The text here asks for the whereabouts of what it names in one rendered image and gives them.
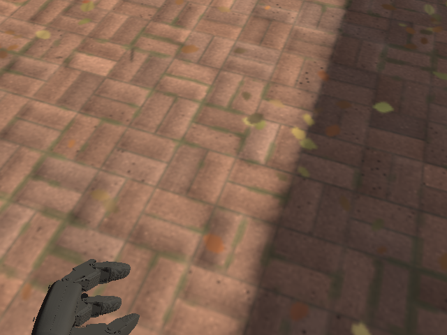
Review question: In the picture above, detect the left robot hand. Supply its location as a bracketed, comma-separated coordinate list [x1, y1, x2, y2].
[31, 259, 140, 335]

